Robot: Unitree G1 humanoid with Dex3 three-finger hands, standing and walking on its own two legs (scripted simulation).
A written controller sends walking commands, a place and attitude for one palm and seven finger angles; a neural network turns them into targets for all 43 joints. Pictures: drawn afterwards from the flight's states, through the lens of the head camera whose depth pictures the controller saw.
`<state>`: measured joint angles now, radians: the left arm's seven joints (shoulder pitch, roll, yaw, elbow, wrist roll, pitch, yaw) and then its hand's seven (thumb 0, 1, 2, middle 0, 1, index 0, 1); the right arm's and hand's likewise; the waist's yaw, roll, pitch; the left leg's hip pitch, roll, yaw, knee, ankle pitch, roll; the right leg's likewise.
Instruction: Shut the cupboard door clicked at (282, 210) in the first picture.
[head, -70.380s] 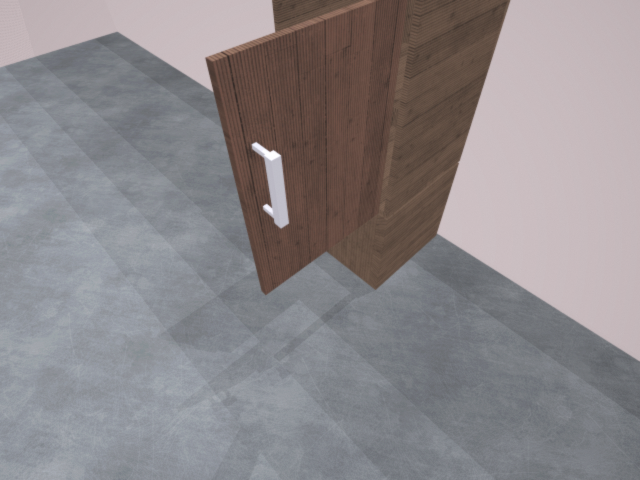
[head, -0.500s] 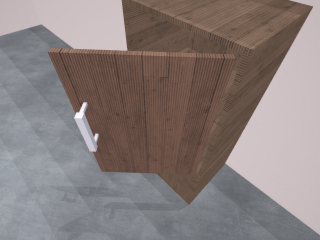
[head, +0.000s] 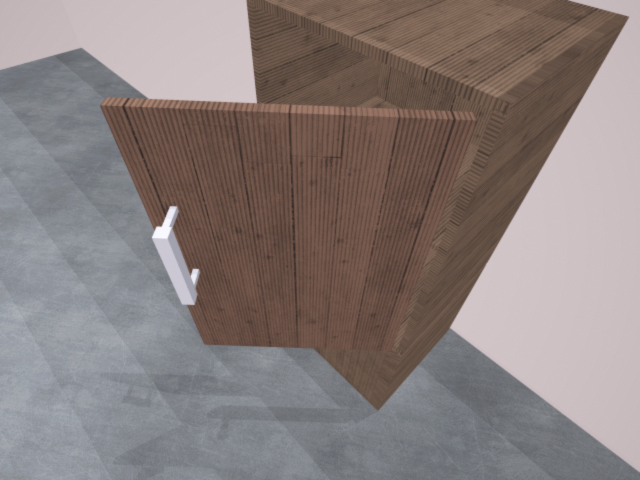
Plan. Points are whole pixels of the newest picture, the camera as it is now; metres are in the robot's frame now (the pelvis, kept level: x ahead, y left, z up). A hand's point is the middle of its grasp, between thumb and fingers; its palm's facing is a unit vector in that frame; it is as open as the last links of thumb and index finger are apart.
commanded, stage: raise the hand and make a fist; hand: left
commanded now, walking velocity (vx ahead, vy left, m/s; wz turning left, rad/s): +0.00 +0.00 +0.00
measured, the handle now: (181, 258) +0.41 +0.24 +0.01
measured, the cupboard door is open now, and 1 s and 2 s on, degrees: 44 44 44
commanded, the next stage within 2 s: bring the fist close to the handle in 1.98 s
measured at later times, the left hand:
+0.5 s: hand out of the picture +0.09 +0.17 -0.09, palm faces +0.09 -1.00 +0.02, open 6.1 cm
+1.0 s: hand (138, 466) +0.14 +0.21 -0.02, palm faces +0.18 -0.98 -0.08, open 3.8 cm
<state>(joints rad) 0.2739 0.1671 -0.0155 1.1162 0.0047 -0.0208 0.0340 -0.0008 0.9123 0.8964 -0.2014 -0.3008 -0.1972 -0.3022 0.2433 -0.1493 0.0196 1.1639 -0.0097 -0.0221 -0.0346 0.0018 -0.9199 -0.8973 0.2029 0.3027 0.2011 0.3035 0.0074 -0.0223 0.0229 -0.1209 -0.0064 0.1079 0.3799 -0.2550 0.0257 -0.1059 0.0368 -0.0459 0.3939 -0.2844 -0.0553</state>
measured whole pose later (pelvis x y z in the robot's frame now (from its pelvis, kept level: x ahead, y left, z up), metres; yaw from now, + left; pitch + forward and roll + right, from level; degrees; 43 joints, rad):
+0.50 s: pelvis -0.08 -0.02 -0.09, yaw +2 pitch +11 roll +1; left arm 0.45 0.17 0.12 0.22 -0.23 -0.51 -0.28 0.00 0.91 0.90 -0.44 -0.55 -0.43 -0.55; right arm 0.15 -0.28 -0.07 0.52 0.01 -0.25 0.01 0.01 -0.91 -0.90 0.20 0.30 0.20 0.30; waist 0.03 -0.05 -0.12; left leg -0.84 -0.01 0.01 1.09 -0.45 0.00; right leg -0.82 0.02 -0.08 1.11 -0.50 -0.09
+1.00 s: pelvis -0.07 +0.01 -0.08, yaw +2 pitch +13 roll -2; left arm 0.44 0.22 0.15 -0.09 -0.25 -0.43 -0.09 0.01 0.91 0.90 -0.89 -1.05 -0.88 -1.05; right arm 0.33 -0.24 0.01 0.56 0.02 -0.21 -0.04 0.01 -0.91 -0.90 0.21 0.30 0.20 0.30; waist 0.00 0.03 -0.13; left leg -0.86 -0.01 0.01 1.11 -0.47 0.04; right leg -0.81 0.03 -0.09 1.07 -0.49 -0.05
